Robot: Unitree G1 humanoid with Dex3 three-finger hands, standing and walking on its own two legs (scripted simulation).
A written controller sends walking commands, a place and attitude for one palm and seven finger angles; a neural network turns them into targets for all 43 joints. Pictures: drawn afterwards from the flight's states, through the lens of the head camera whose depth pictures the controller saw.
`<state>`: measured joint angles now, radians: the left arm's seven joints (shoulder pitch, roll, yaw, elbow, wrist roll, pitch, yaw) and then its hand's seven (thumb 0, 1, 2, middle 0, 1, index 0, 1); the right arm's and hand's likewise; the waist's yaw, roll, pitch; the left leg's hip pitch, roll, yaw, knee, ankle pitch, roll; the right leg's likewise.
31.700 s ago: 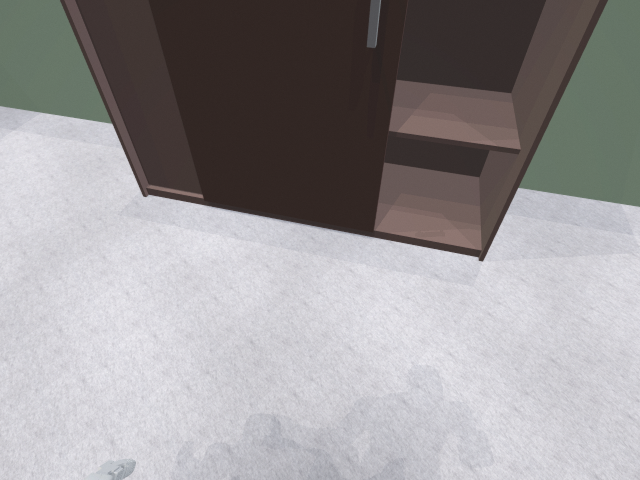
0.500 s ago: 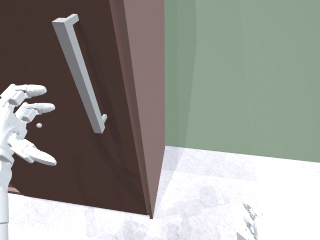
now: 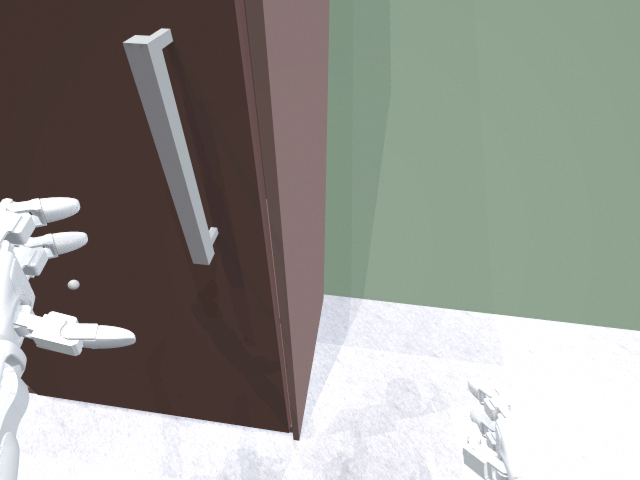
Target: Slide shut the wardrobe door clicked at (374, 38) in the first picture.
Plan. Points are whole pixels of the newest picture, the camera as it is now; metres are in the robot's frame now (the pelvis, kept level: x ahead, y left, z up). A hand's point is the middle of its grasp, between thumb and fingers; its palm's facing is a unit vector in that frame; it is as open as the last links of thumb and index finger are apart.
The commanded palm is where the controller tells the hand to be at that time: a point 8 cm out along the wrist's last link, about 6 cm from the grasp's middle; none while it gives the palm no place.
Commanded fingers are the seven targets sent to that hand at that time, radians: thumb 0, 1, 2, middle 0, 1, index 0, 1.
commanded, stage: draw the hand back to the body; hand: left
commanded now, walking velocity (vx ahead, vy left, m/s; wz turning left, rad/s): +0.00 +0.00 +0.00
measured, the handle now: (186, 163) +0.40 +0.24 +0.22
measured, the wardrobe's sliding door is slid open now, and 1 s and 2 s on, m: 0.01 0.01 0.01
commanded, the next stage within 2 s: step back with the hand held close in 0.94 s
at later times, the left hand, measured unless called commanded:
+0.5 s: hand (100, 298) +0.22 +0.26 +0.17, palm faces +0.41 -0.83 -0.38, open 9.4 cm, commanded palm +0.17 +0.30 +0.18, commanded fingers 0.00 0.83 0.87 -0.20 -0.34 -0.20 -0.34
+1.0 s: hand (104, 311) +0.21 +0.26 +0.16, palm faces +0.43 -0.82 -0.37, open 7.4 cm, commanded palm +0.16 +0.29 +0.18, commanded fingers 0.00 0.90 0.90 -0.20 -0.30 -0.20 -0.30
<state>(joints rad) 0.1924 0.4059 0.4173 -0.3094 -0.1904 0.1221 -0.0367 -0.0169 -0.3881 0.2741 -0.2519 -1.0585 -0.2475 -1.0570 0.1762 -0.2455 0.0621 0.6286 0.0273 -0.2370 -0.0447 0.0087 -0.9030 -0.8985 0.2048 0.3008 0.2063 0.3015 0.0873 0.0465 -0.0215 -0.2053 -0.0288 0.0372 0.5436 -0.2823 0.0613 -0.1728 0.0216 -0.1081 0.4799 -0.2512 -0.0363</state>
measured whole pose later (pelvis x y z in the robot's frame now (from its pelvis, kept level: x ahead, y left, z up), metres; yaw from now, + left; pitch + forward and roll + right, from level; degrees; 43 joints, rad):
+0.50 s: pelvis +0.02 +0.01 +0.01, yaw -2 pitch -4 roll -1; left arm 0.42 0.36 0.33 -0.35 -0.08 -0.10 0.09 0.00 0.47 0.69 -0.23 -0.55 -0.22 -0.55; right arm 0.23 -0.24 0.00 0.66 0.01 -0.15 -0.03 0.01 -0.90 -0.90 0.20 0.30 0.21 0.30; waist 0.06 0.06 -0.01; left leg -0.11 -0.04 0.07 0.45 -0.27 0.07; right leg -0.11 0.02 -0.07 0.42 -0.25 -0.02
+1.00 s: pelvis +0.02 +0.00 +0.01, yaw -1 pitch -5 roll -1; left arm 0.42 0.35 0.31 -0.35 -0.08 -0.08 0.10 0.01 0.89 0.89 -0.21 -0.31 -0.21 -0.31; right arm 0.20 -0.22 0.01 0.65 0.00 -0.12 -0.05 0.01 -0.90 -0.90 0.21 0.30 0.21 0.30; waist 0.08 0.07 0.01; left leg -0.09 -0.03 0.06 0.43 -0.25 0.06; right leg -0.08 0.03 -0.08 0.39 -0.23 -0.04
